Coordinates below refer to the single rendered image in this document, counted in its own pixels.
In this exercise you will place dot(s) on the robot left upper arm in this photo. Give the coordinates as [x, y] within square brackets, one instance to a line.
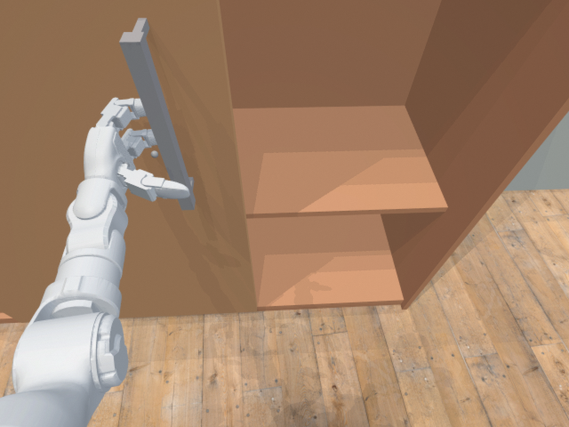
[64, 368]

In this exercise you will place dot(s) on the robot left hand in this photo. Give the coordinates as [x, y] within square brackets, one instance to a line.
[105, 152]

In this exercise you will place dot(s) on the robot left forearm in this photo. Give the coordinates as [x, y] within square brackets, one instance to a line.
[92, 264]

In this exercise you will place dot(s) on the handle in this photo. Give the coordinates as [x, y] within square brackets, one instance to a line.
[138, 57]

